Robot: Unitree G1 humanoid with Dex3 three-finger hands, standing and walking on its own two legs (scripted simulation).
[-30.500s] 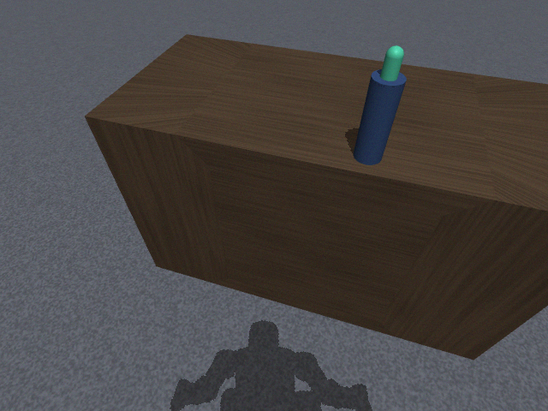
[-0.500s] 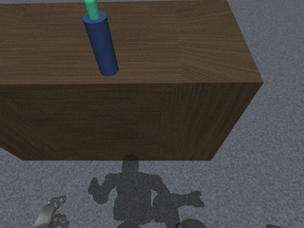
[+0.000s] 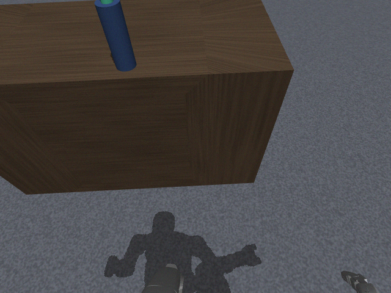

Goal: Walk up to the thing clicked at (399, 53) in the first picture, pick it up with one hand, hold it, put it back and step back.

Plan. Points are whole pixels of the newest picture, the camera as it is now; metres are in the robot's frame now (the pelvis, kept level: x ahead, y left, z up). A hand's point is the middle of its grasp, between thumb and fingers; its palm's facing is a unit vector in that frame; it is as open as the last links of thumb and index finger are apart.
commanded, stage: step back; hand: left
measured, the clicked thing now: (114, 27) +0.77 +0.29 +0.12
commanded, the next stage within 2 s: stand in 1.74 s
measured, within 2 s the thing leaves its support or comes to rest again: neither
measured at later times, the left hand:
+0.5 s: hand out of the picture -0.07 +0.26 -0.14, palm faces +0.05 -0.92 -0.39, open 7.4 cm
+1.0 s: hand out of the picture -0.23 +0.26 -0.13, palm faces +0.09 -0.91 -0.41, open 7.4 cm
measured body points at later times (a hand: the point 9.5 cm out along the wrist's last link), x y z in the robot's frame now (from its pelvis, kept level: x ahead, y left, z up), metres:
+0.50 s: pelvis -0.16 -0.02 +0.01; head -0.11 -0.01 +0.45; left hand -0.08 +0.31 -0.11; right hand -0.03 -0.32 -0.10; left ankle -0.11 +0.11 -0.72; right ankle -0.19 -0.15 -0.67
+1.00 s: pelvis -0.26 -0.02 +0.01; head -0.25 -0.02 +0.46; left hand -0.24 +0.31 -0.11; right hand -0.17 -0.33 -0.12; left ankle -0.25 +0.10 -0.72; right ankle -0.24 -0.15 -0.69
